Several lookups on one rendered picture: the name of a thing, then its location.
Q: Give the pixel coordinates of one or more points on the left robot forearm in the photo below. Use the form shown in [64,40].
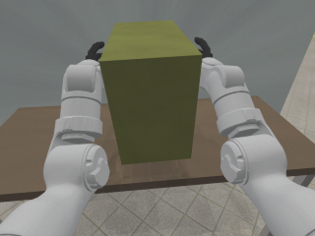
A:
[81,96]

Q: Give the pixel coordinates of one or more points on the table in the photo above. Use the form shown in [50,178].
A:
[26,136]

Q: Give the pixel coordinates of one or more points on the robot right hand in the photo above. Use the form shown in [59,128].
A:
[204,45]

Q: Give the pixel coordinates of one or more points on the robot left hand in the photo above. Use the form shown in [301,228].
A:
[92,53]

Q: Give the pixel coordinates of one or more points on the right robot forearm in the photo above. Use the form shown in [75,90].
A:
[237,115]

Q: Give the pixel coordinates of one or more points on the carton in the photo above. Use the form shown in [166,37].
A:
[151,74]

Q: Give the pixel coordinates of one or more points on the robot right upper arm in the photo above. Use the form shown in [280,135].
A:
[257,164]

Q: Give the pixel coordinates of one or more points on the robot left upper arm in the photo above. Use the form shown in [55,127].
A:
[72,174]

